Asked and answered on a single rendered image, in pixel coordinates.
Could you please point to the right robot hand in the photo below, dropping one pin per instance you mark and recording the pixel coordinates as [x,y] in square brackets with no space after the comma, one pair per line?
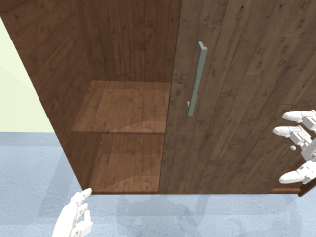
[299,136]

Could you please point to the left robot hand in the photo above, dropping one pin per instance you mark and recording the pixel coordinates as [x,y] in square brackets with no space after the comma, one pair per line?
[66,224]

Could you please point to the handle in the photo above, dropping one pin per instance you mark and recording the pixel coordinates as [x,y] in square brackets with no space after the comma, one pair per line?
[200,65]

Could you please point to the wardrobe door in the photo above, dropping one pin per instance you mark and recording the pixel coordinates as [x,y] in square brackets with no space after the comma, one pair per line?
[294,184]
[260,64]

